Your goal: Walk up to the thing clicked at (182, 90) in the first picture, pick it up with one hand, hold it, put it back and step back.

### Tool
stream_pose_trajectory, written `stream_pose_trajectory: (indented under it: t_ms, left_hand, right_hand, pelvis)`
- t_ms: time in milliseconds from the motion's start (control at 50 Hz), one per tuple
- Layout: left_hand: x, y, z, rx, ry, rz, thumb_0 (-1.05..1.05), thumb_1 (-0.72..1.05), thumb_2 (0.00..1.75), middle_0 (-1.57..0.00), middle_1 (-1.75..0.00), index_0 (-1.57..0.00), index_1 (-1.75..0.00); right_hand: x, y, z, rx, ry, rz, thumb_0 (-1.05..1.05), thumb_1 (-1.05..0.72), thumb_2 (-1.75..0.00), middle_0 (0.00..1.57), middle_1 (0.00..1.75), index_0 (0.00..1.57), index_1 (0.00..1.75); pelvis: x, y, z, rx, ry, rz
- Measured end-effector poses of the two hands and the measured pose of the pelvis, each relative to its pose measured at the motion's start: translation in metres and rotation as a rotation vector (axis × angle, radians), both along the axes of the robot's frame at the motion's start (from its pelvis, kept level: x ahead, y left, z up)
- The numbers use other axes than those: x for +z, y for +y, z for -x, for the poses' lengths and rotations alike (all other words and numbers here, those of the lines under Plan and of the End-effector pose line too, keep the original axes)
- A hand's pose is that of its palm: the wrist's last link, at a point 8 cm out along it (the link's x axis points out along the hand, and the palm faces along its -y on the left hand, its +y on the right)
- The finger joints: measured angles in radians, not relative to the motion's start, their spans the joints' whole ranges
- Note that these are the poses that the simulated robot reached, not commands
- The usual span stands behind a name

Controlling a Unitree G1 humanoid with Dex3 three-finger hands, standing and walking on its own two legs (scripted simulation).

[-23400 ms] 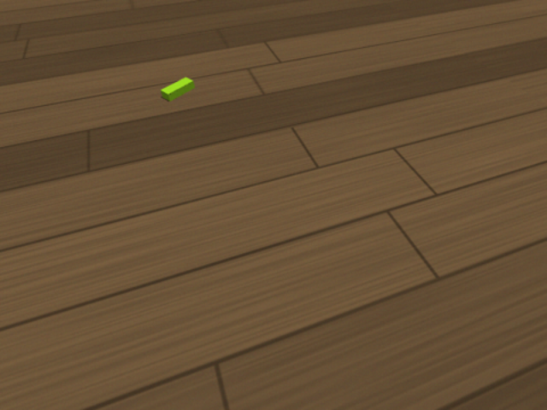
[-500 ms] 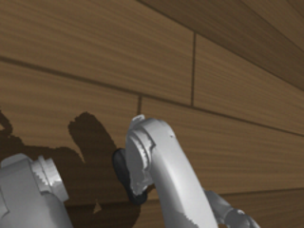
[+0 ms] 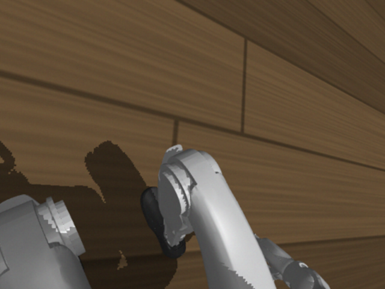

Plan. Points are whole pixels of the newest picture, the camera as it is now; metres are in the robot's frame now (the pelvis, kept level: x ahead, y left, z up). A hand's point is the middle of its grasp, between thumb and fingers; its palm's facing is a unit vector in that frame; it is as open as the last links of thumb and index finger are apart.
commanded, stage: settle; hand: left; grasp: from above
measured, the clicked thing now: out of the picture +0.44 +0.37 -0.28
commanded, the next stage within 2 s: lift in 0.90 s
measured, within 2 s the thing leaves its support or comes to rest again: leaves its support in 0.30 s
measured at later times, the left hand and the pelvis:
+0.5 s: hand out of the picture +0.44 +0.38 -0.21, palm faces -0.41 -0.13 -0.90, open 10.8 cm; pelvis +0.01 +0.00 +0.01, yaw +1 degrees
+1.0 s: hand out of the picture +0.43 +0.38 -0.13, palm faces -0.45 -0.10 -0.89, open 10.8 cm; pelvis +0.00 -0.01 +0.02, yaw +5 degrees
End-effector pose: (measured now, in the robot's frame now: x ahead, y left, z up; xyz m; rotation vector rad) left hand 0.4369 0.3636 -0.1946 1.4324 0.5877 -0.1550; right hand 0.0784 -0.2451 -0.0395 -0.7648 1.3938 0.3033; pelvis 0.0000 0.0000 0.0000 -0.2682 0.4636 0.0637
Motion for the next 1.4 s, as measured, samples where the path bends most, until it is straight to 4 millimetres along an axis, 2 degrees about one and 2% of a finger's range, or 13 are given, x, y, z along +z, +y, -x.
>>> stream_pose_trajectory:
  t_ms: [320,560,700,840,1120,1280,1400]
  left_hand:
    - [0.008,0.008,-0.003,0.007,-0.004,-0.010,0.01,-0.08,0.54,-0.56,-0.68,-0.62,-0.62]
    - [0.057,0.020,0.000,0.004,-0.022,-0.038,0.01,-0.08,0.54,-0.56,-0.68,-0.62,-0.61]
    - [0.084,0.020,0.004,-0.013,0.007,-0.039,0.01,-0.09,0.54,-0.57,-0.67,-0.63,-0.60]
    - [0.103,0.017,0.002,-0.033,0.014,-0.040,0.01,-0.09,0.54,-0.58,-0.66,-0.64,-0.60]
    - [0.133,0.017,-0.001,-0.029,0.006,-0.044,0.01,-0.08,0.54,-0.57,-0.67,-0.63,-0.61]
    - [0.154,0.018,0.015,-0.011,0.033,-0.026,0.01,-0.08,0.54,-0.57,-0.67,-0.63,-0.60]
    - [0.183,0.019,0.032,-0.020,0.026,-0.013,0.01,-0.09,0.54,-0.58,-0.67,-0.63,-0.60]
  right_hand:
    - [0.003,-0.006,0.000,-0.038,0.005,0.017,0.00,-0.92,-0.90,0.20,0.30,0.20,0.30]
    - [-0.006,-0.011,-0.027,-0.096,-0.055,-0.024,0.00,-0.91,-0.90,0.20,0.30,0.20,0.30]
    - [-0.012,-0.010,-0.036,-0.136,-0.085,-0.055,0.00,-0.91,-0.90,0.20,0.30,0.20,0.30]
    - [-0.014,-0.013,-0.030,-0.175,-0.077,-0.049,0.00,-0.91,-0.90,0.20,0.30,0.20,0.30]
    - [-0.007,-0.023,-0.004,-0.267,-0.039,0.010,0.00,-0.92,-0.90,0.20,0.30,0.20,0.30]
    - [0.004,-0.021,-0.001,-0.315,-0.043,0.006,0.00,-0.92,-0.90,0.20,0.30,0.20,0.30]
    - [0.015,-0.019,-0.013,-0.332,-0.069,-0.007,0.00,-0.92,-0.90,0.20,0.30,0.20,0.30]
  pelvis:
    - [0.001,-0.001,-0.003,0.004,0.027,0.001]
    - [0.009,-0.001,-0.006,0.028,0.080,-0.016]
    - [0.015,-0.002,-0.004,0.044,0.098,-0.033]
    - [0.020,-0.005,-0.001,0.054,0.108,-0.049]
    - [0.031,-0.006,0.002,0.063,0.125,-0.063]
    - [0.047,-0.005,0.004,0.074,0.144,-0.067]
    - [0.065,-0.004,0.004,0.087,0.159,-0.078]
